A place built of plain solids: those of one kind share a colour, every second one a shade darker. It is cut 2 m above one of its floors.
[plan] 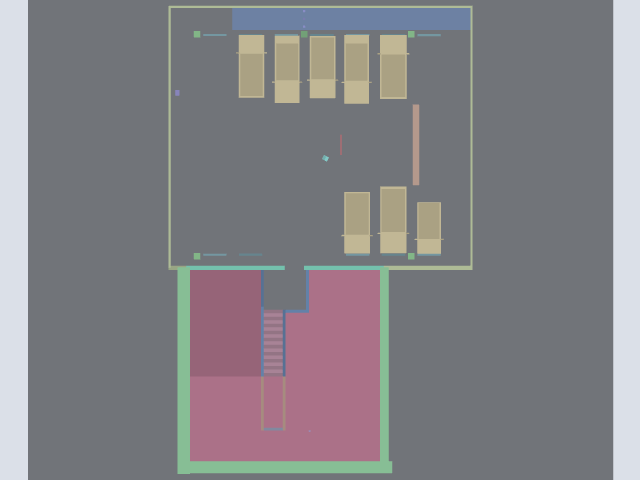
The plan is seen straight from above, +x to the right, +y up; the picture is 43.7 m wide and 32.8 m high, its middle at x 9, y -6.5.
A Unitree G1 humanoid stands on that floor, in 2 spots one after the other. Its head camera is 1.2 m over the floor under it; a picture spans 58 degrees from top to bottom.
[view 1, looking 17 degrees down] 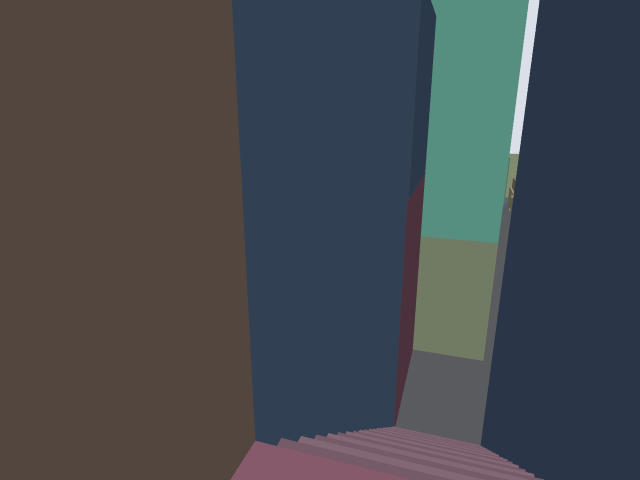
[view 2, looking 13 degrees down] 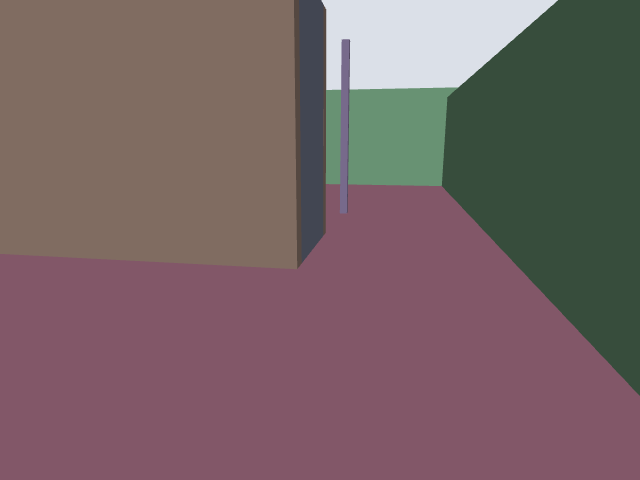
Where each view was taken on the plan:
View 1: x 5.80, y -17.02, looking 108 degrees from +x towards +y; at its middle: rim_guard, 2.19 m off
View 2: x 1.10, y -20.43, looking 10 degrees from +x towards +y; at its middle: lobby_wall_end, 5.33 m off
